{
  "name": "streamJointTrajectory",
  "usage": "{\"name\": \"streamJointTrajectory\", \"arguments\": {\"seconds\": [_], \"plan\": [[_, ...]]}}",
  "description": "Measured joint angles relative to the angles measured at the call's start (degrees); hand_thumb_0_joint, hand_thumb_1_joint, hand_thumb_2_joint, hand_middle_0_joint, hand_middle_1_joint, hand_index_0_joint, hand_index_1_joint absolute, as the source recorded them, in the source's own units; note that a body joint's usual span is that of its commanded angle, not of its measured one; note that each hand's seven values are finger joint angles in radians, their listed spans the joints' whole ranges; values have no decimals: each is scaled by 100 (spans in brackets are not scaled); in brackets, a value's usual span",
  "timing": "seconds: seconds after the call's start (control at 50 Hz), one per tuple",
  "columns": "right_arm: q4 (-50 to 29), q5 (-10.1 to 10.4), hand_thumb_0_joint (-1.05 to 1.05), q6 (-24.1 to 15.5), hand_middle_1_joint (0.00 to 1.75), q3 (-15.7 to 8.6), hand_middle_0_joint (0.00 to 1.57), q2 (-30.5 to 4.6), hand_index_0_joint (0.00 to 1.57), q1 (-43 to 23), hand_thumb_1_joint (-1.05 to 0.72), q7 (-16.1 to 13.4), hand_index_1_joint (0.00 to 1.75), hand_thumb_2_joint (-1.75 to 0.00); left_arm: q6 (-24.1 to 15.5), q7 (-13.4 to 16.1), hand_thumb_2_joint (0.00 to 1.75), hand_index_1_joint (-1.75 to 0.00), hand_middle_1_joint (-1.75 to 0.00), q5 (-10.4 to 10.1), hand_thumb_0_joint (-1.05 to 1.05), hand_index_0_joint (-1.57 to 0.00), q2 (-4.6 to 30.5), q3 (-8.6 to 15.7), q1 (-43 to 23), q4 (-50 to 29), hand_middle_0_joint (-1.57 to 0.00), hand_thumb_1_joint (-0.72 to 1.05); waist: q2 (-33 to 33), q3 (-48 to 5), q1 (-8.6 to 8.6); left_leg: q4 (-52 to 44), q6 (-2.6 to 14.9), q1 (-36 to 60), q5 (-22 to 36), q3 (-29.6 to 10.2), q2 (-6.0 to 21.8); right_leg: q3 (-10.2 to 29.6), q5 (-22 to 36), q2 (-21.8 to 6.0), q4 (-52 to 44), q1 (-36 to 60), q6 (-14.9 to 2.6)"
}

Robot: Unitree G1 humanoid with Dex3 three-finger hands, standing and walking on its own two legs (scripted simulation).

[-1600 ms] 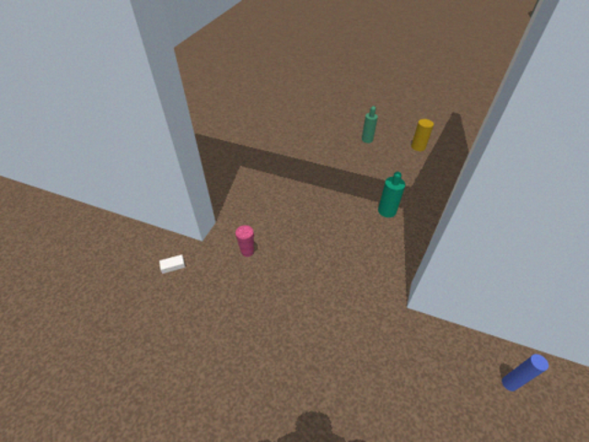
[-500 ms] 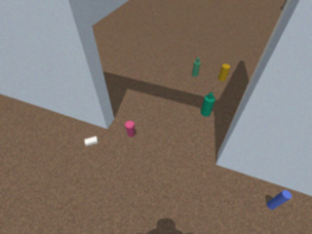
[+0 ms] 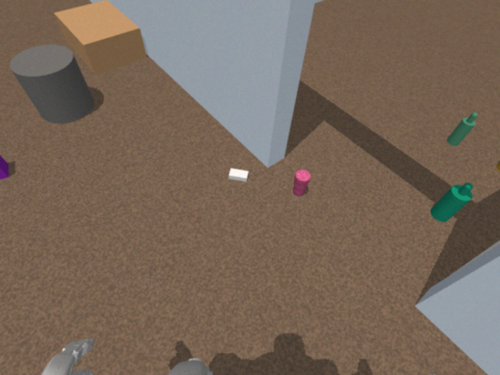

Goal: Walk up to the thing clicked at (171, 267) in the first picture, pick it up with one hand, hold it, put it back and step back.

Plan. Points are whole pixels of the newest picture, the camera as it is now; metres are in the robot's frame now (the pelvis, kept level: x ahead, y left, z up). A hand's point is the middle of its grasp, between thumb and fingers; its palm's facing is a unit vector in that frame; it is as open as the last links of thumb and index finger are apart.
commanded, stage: walk up
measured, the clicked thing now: (238, 174) +1.08 +0.05 -0.75
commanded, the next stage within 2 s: none
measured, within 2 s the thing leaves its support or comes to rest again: neither
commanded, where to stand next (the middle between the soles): +0.07 +0.02 m, yaw +71 degrees
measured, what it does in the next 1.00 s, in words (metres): steps on the spot, turning left: left foot, then right foot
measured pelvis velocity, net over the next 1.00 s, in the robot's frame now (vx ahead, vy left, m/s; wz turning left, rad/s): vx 0.03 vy -0.04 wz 0.90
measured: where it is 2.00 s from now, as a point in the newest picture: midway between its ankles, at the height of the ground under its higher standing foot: outside the picture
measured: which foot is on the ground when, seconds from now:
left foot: up 0.00-0.02, down 0.04-0.34, up 0.36-0.66, down 0.68-0.98, up 1.00-1.00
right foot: down 0.00-0.06, up 0.08-0.30, down 0.32-0.70, up 0.72-0.94, down 0.96-1.00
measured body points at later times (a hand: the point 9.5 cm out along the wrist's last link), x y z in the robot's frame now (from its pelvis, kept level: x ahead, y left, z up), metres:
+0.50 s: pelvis +0.02 -0.05 +0.00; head +0.06 -0.05 +0.44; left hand -0.06 +0.29 -0.08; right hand +0.28 -0.26 -0.10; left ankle -0.03 +0.09 -0.66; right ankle +0.10 -0.14 -0.73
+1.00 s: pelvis +0.03 -0.04 -0.03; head +0.06 -0.01 +0.42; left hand -0.16 +0.24 -0.12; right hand +0.35 -0.17 -0.13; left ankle -0.06 +0.09 -0.72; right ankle +0.15 -0.09 -0.73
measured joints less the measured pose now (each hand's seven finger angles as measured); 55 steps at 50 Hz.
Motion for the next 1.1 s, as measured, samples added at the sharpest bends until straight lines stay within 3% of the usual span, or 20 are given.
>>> {"name": "streamJointTrajectory", "arguments": {"seconds": [0.06, 0.1, 0.14, 0.28, 0.32, 0.34, 0.36, 0.4, 0.48, 0.6, 0.68, 0.7, 0.74, 0.8, 0.92, 0.96, 0.98, 1.04, 1.1], "plan": [[-171, -43, 1, -67, 30, -43, 20, 60, 20, -21, -91, -57, 30, -90, 44, 1, 90, -30, -30, -71, 1, -20, 134, -8, 127, -124, -21, 90, -291, 30, 40, -485, 37, 313, 276, 152, -270, -139, -491, -387, 986, -292, 76], [-357, -56, 1, -121, 30, -36, 20, 99, 20, -55, -91, -119, 30, -90, 126, 36, 90, -30, -30, -112, 1, -20, 135, 4, 127, -115, -21, 91, -322, 121, 0, -266, 35, 207, 207, -36, -387, 397, -872, -192, 2108, -775, 193], [-506, -8, 1, -139, 30, 8, 20, 140, 20, -40, -91, -177, 30, -90, 145, 42, 90, -30, -30, -132, 1, -20, 134, -38, 153, -125, -20, 91, -274, 141, -65, -366, 49, 235, 286, -305, -460, 782, -985, 41, 2743, -1160, 192], [-955, -85, 1, -37, 30, 41, 20, 129, 20, 31, -90, -163, 30, -90, -20, 55, 90, -30, -30, -198, 1, -20, 102, -33, 387, -359, -21, 91, 108, -26, -84, -482, -185, 121, 473, -1149, -567, 1181, -480, 226, 1500, -1428, 99], [-1064, -109, 1, 23, 30, 22, 20, 91, 20, 21, -90, -127, 30, -90, -101, 109, 90, -30, -30, -213, 1, -20, 112, -1, 453, -436, -21, 91, 243, -74, -63, -256, -280, -48, 405, -1396, -622, 1197, -5, 329, 786, -1216, 44], [-1100, -100, 1, 62, 30, 7, 20, 54, 20, 1, -90, -118, 30, -90, -151, 146, 90, -30, -30, -198, 1, -20, 103, 16, 491, -468, -21, 91, 343, -95, -23, -54, -259, -161, 316, -1509, -637, 1129, 504, 372, 568, -1154, 77], [-1086, -87, 1, 100, 30, -20, 20, 36, 20, -44, -90, -125, 30, -90, -181, 183, 90, -30, -30, -158, 1, -20, 87, 20, 525, -482, -21, 91, 443, -102, 4, 275, -217, -301, -31, -1576, -658, 1007, 594, 380, 610, -1160, 112], [-1009, -99, 1, 172, 30, -39, 20, 51, 20, -99, -90, -141, 30, -90, -173, 220, 90, -30, -30, -97, 1, -20, 106, 4, 559, -454, -21, 91, 450, -139, 54, 1264, -223, -664, -659, -1275, -706, 813, 486, 228, 680, -1147, 93], [-924, -85, 1, 166, 30, -80, 20, -66, 20, -70, -90, 15, 30, -90, -235, 260, 90, -30, -30, -51, 1, -20, 77, 37, 625, -334, -21, 91, 468, -155, 113, 2404, -249, -944, -492, -780, -437, 470, 568, -78, 335, -925, 59], [-718, -75, 1, 115, 30, -136, 20, -154, 20, 47, -90, 110, 30, -90, -314, 136, 90, -30, -30, -20, 1, -20, 300, 8, 852, -451, -21, 90, 355, -112, 156, 1180, -255, -393, -604, -473, 55, -38, 495, -516, 335, -800, 197], [-585, 39, 1, -5, 30, -139, 20, -158, 20, 125, -90, 24, 30, -90, -195, 46, 90, -30, -30, -32, 1, -20, 501, -14, 954, -504, -21, 90, 158, -183, 210, -73, -162, 293, -365, -183, -73, -208, 101, -927, 1010, -1033, 326], [-555, 38, 1, -67, 30, -139, 20, -101, 20, 118, -90, -19, 30, -90, -147, 50, 90, -30, -30, -56, 1, -20, 569, 7, 957, -482, -21, 90, -8, -156, 214, -127, -188, 337, -238, -157, -226, -86, -55, -1078, 1339, -1164, 261], [-567, 30, 1, -164, 30, -64, 20, -21, 20, 172, -90, -85, 30, -90, -5, 91, 90, -30, -30, -89, 1, -20, 587, 32, 890, -344, -21, 90, -126, -154, 157, 127, -177, 210, -314, -275, -358, 476, -598, -830, 2074, -1476, 224], [-562, 77, 1, -225, 30, 75, 20, 49, 20, 309, -90, -174, 30, -90, -6, 117, 90, -30, -30, -152, 1, -20, 547, -19, 801, -243, -20, 91, -136, -177, 25, 125, -129, 186, -281, -610, -443, 907, -695, -368, 2588, -1770, 141], [-624, 65, 1, -254, 30, 144, 21, -1, 21, 411, -90, -311, 30, -90, -154, 128, 90, -30, -30, -174, 1, -20, 314, -64, 755, -301, -21, 91, 89, -201, -98, 411, -259, -9, -371, -1167, -501, 987, -476, 70, 1847, -1750, -16], [-642, 90, 1, -226, 30, 147, 21, -42, 21, 397, -90, -341, 30, -90, -214, 156, 90, -30, -30, -160, 1, -20, 235, -65, 708, -332, -21, 91, 207, -191, -83, 655, -338, -141, -472, -1365, -516, 956, 95, 227, 1265, -1526, -77], [-616, 117, 1, -192, 30, 133, 21, -74, 21, 349, -90, -369, 30, -90, -250, 178, 90, -30, -30, -130, 1, -20, 160, -70, 677, -340, -21, 91, 337, -155, -63, 852, -275, -222, -501, -1471, -489, 848, 219, 280, 1249, -1489, -17], [-444, 108, 1, -85, 30, 127, 20, -5, 21, 176, -90, -476, 30, -90, -262, 162, 90, -30, -30, -71, 1, -20, 79, -142, 610, -313, -21, 91, 283, -120, 24, 2098, -121, -657, -1249, -1084, -622, 705, 142, 70, 1273, -1395, 22], [-388, 111, 1, -145, 30, 92, 20, -74, 20, 107, -90, -404, 30, -90, -276, 175, 90, -30, -30, -53, 1, -20, -42, -190, 567, -224, -21, 91, 318, -91, 64, 2602, -91, -864, -1033, -606, -453, 534, 288, -134, 900, -1147, 25]]}}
